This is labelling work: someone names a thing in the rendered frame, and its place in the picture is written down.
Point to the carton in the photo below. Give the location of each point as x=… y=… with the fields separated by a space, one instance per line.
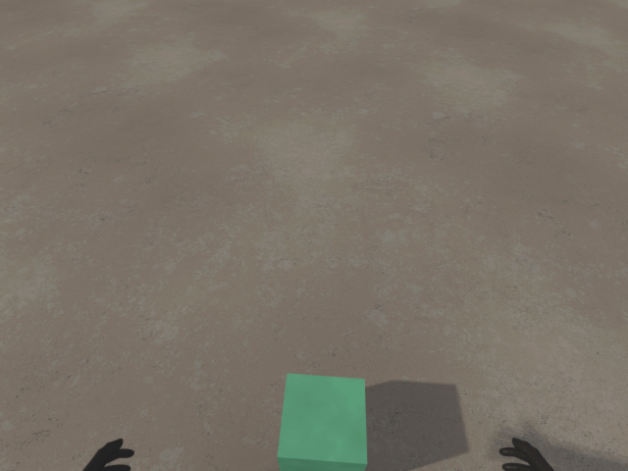
x=323 y=424

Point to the robot right hand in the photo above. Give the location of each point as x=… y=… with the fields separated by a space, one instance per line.
x=524 y=451

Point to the robot left hand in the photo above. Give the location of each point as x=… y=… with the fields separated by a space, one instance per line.
x=109 y=452

